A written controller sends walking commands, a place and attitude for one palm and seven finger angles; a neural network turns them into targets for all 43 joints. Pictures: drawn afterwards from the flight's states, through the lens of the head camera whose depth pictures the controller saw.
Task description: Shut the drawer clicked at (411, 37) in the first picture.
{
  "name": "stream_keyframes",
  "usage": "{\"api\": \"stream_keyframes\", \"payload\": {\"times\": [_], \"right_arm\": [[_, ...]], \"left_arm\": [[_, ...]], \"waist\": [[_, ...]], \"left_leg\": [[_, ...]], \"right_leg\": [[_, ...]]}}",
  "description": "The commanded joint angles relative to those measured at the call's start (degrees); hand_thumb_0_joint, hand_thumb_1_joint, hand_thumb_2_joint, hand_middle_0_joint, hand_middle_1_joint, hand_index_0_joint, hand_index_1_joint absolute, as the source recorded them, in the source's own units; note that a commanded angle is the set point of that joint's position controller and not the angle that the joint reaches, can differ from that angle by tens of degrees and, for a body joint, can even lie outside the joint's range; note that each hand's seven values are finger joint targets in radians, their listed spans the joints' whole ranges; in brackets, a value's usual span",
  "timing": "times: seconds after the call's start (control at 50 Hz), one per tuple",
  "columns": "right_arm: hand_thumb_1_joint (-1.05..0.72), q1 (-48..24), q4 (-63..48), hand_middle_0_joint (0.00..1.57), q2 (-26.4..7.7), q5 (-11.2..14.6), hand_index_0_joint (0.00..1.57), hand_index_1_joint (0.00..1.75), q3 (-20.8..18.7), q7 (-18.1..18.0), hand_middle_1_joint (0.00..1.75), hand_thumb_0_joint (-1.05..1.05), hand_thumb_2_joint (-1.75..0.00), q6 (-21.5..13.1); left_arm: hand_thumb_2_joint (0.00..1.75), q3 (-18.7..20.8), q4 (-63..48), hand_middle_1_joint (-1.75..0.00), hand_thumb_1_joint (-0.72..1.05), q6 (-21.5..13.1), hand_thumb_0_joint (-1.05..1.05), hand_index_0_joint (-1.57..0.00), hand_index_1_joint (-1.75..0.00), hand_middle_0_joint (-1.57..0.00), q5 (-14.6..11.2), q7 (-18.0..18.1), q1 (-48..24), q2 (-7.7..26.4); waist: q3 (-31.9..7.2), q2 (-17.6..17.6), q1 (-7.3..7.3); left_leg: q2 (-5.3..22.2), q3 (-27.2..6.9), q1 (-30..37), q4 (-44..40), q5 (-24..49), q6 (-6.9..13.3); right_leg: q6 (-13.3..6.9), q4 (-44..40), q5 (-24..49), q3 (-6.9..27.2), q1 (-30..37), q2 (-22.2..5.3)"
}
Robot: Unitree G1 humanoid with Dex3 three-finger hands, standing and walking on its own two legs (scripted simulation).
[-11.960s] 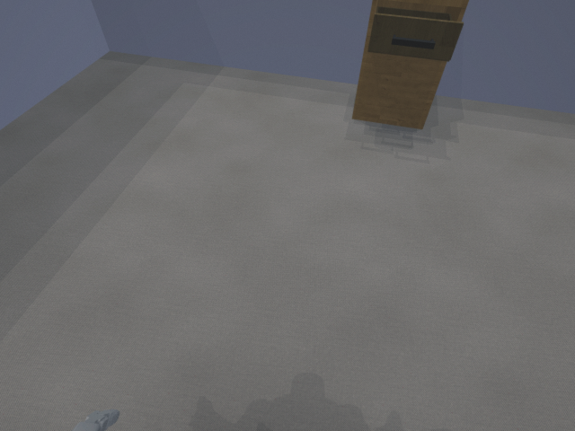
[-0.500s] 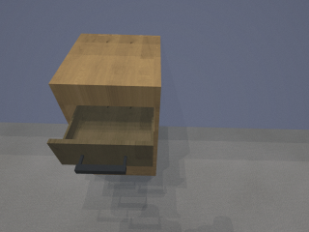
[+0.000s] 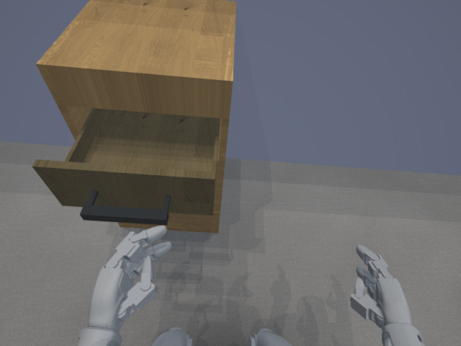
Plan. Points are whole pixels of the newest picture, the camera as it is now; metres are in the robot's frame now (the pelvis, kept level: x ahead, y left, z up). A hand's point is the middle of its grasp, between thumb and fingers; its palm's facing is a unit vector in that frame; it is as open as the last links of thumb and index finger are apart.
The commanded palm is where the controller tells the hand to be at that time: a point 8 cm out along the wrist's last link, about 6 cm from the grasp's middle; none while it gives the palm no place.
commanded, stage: raise the hand and make a fist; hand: left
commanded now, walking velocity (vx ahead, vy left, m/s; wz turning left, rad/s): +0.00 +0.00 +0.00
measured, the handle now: (128, 206) +0.42 +0.25 -0.10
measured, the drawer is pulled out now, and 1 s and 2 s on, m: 0.19 0.19 0.19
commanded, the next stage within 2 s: bring the fist close to the handle in 1.48 s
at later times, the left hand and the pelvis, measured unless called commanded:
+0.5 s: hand (119, 276) +0.23 +0.19 +0.00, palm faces +0.07 -1.00 -0.03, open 3.6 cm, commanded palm +0.18 +0.25 +0.00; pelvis -0.01 -0.01 -0.03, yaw +1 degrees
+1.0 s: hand (106, 284) +0.22 +0.21 +0.00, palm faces +0.00 -1.00 -0.03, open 3.2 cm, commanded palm +0.20 +0.26 +0.00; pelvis -0.01 +0.03 -0.03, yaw +1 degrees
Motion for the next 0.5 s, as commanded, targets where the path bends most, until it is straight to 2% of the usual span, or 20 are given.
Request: {"api": "stream_keyframes", "payload": {"times": [0.0,0.04,0.06,0.08,0.1,0.12,0.16,0.18,0.2,0.22,0.24,0.28,0.3,0.32,0.34,0.36,0.4,0.42,0.46,0.48], "right_arm": [[-0.9,-3.58,-12.03,0.2,-4.06,0.26,0.2,0.3,-0.81,0.28,0.3,0.0,-0.9,1.87],[-0.9,-0.77,-10.93,0.2,-3.69,-0.1,0.2,0.3,-0.96,-0.79,0.3,0.0,-0.9,1.77],[-0.9,0.26,-9.69,0.2,-3.06,0.03,0.2,0.3,-0.78,-1.39,0.3,0.0,-0.9,1.5],[-0.9,0.38,-8.74,0.2,-3.2,0.16,0.2,0.3,-0.33,-1.98,0.3,0.0,-0.9,0.74],[-0.9,0.78,-7.36,0.2,-3.44,0.06,0.2,0.3,0.12,-2.48,0.3,0.0,-0.9,-0.14],[-0.9,0.92,-6.35,0.2,-4.07,0.13,0.2,0.3,0.71,-2.92,0.3,0.0,-0.9,-1.01],[-0.9,1.19,-4.36,0.2,-5.25,0.69,0.2,0.3,1.02,-3.76,0.3,0.0,-0.9,-2.8],[-0.9,1.13,-3.86,0.2,-6.01,1.25,0.2,0.3,1.22,-4.31,0.3,0.0,-0.9,-3.4],[-0.9,1.1,-3.63,0.2,-6.53,1.71,0.2,0.3,1.41,-4.8,0.3,0.0,-0.9,-3.8],[-0.9,0.92,-3.18,0.2,-6.74,2.24,0.2,0.3,1.53,-5.15,0.3,0.0,-0.9,-3.44],[-0.9,0.38,-4.1,0.2,-7.13,2.84,0.2,0.3,1.63,-5.31,0.3,0.0,-0.9,-3.21],[-0.9,-1.36,-6.13,0.2,-7.38,3.3,0.2,0.3,1.49,-5.46,0.3,0.0,-0.9,-2.5],[-0.9,-1.92,-6.96,0.2,-6.64,3.42,0.2,0.3,1.22,-5.43,0.3,0.0,-0.9,-1.93],[-0.9,-3.32,-7.38,0.2,-6.0,3.25,0.2,0.3,1.04,-5.22,0.3,0.0,-0.9,-1.04],[-0.9,-2.35,-8.12,0.2,-4.76,3.06,0.2,0.3,1.08,-4.83,0.3,0.0,-0.9,-0.5],[-0.9,-2.55,-8.0,0.2,-3.57,3.03,0.2,0.3,0.75,-4.47,0.3,0.0,-0.9,-0.22],[-0.9,-1.87,-6.79,0.2,-1.72,2.72,0.2,0.3,0.48,-3.95,0.3,0.0,-0.9,-0.21],[-0.9,-1.94,-5.74,0.2,-1.52,2.45,0.2,0.3,0.34,-3.85,0.3,0.0,-0.9,-0.19],[-0.9,-1.02,-4.12,0.2,-1.57,2.1,0.2,0.3,-0.22,-3.52,0.3,0.0,-0.9,-0.05],[-0.9,-1.13,-3.69,0.2,-2.2,1.87,0.2,0.3,-0.26,-3.35,0.3,0.0,-0.9,-0.33]], "left_arm": [[0.9,8.37,-19.33,-0.78,0.9,-3.68,0.0,-0.64,-0.78,-0.64,-1.11,2.73,4.33,10.99],[0.9,10.05,-28.03,-0.82,0.9,-6.74,0.0,-0.68,-0.82,-0.68,-2.86,3.08,-1.66,12.6],[0.9,10.01,-28.68,-0.84,0.9,-8.51,0.0,-0.7,-0.84,-0.7,-3.99,2.46,-1.32,11.82],[0.9,8.73,-30.95,-0.86,0.9,-10.43,0.0,-0.72,-0.86,-0.72,-5.07,1.18,-4.75,11.54],[0.9,7.76,-30.69,-0.88,0.9,-11.71,0.0,-0.74,-0.88,-0.74,-5.69,-0.63,-7.26,11.64],[0.9,5.08,-30.02,-0.91,0.9,-12.11,0.0,-0.76,-0.91,-0.76,-6.65,-3.55,-10.56,10.71],[0.9,5.08,-24.22,-0.95,0.9,-11.31,0.0,-0.8,-0.95,-0.8,-8.72,-8.61,-9.87,11.3],[0.9,4.8,-20.38,-0.97,0.9,-9.52,0.0,-0.82,-0.97,-0.82,-9.36,-11.08,-9.86,11.77],[0.9,4.94,-17.1,-0.99,0.9,-6.95,0.0,-0.84,-0.99,-0.84,-9.94,-13.26,-10.06,12.2],[0.9,6.21,-10.08,-1.01,0.9,-2.97,0.0,-0.86,-1.01,-0.86,-10.38,-15.03,-8.2,12.69],[0.9,7.92,-9.39,-1.04,0.9,0.37,0.0,-0.88,-1.04,-0.88,-10.88,-16.42,-8.0,13.69],[0.9,12.73,-10.59,-1.08,0.9,7.57,0.0,-0.92,-1.08,-0.92,-11.89,-16.99,-5.59,17.27],[0.9,16.37,-11.52,-1.1,0.9,10.43,0.0,-0.94,-1.1,-0.94,-12.58,-15.91,-3.45,18.9],[0.9,20.5,-11.19,-1.12,0.9,12.69,0.0,-0.96,-1.12,-0.96,-12.9,-14.25,-0.1,21.19],[0.9,21.4,-15.72,-1.14,0.9,13.1,0.0,-0.98,-1.14,-0.98,-13.21,-12.11,0.98,19.8],[0.9,21.89,-18.84,-1.17,0.9,12.84,0.0,-1.0,-1.17,-1.0,-13.22,-9.5,2.11,19.04],[0.9,20.52,-22.2,-1.21,0.9,10.2,0.0,-1.04,-1.21,-1.04,-12.66,-4.25,3.21,15.88],[0.9,20.82,-21.35,-1.23,0.9,8.37,0.0,-1.06,-1.23,-1.06,-12.17,-2.49,4.06,15.76],[0.9,18.57,-18.97,-1.27,0.9,4.55,0.0,-1.1,-1.27,-1.1,-9.9,-0.82,4.61,14.19],[0.9,15.52,-18.36,-1.3,0.9,2.5,0.0,-1.12,-1.3,-1.12,-8.63,-0.94,2.83,12.95]], "waist": [[-13.23,13.23,6.0],[-18.02,11.8,2.9],[-18.0,11.24,1.68],[-17.21,11.17,-0.2],[-16.25,10.2,-1.76],[-13.94,8.84,-4.0],[-12.81,5.07,-5.25],[-11.62,3.32,-5.73],[-12.25,2.26,-5.39],[-10.82,0.31,-5.04],[-13.34,-0.87,-3.72],[-18.94,1.09,-0.06],[-21.28,0.83,1.65],[-23.49,1.18,4.1],[-25.9,1.87,4.76],[-26.3,3.71,5.41],[-23.68,4.41,5.29],[-22.58,3.77,5.27],[-17.26,3.07,3.56],[-14.75,3.59,1.85]], "left_leg": [[-3.66,-1.51,-3.6,-1.72,13.65,0.28],[-2.46,-3.37,-4.22,2.46,14.52,1.07],[-1.92,-4.01,-4.92,4.0,14.43,1.19],[-1.56,-4.46,-5.98,5.87,13.77,1.36],[-1.18,-4.81,-7.68,7.46,12.23,1.46],[-0.86,-5.38,-9.05,9.4,10.98,1.79],[-0.56,-5.6,-12.6,11.33,7.41,1.99],[-0.37,-5.62,-14.4,11.57,5.75,2.11],[-0.44,-5.63,-15.77,11.55,4.74,2.23],[-0.58,-5.57,-17.33,11.83,4.22,2.28],[-0.95,-5.4,-18.06,11.29,3.81,2.36],[-1.78,-5.31,-16.61,8.63,5.93,2.33],[-2.03,-5.29,-15.54,7.55,7.75,2.16],[-2.02,-5.39,-14.83,7.23,9.93,1.79],[-2.02,-5.48,-13.4,6.1,12.54,1.54],[-1.89,-5.43,-11.99,4.89,13.9,1.16],[-1.49,-5.2,-10.69,3.03,15.11,0.78],[-1.2,-5.51,-10.8,2.82,15.59,0.65],[-0.96,-5.33,-11.59,2.08,14.29,0.58],[-0.9,-5.44,-11.65,2.31,13.17,0.83]], "right_leg": [[0.03,-2.74,16.45,6.32,9.55,0.81],[0.87,-2.23,16.89,8.7,8.35,1.16],[1.32,-2.55,16.72,9.21,7.76,1.12],[1.82,-2.94,16.14,9.92,5.77,1.06],[2.07,-3.33,13.44,10.3,3.74,1.09],[2.19,-3.71,11.58,10.78,0.87,1.38],[2.78,-5.02,5.82,10.97,0.05,1.15],[2.9,-5.86,2.41,11.16,-0.24,1.07],[3.04,-6.44,-0.16,11.49,0.6,0.88],[3.15,-7.4,-1.88,12.17,0.73,0.83],[3.52,-7.8,-3.37,12.26,2.73,0.23],[3.74,-8.53,-1.65,12.89,9.21,-1.01],[4.14,-8.68,1.45,13.24,12.78,-1.57],[4.21,-7.74,5.48,13.61,15.98,-1.8],[4.58,-7.08,11.91,13.2,18.92,-2.31],[4.61,-6.29,16.06,12.44,19.82,-2.42],[4.24,-5.31,19.49,10.19,18.37,-1.68],[3.93,-4.58,20.23,9.39,17.42,-1.25],[3.66,-4.5,17.08,7.99,12.64,-0.6],[3.61,-4.27,14.2,7.12,8.9,-0.25]]}}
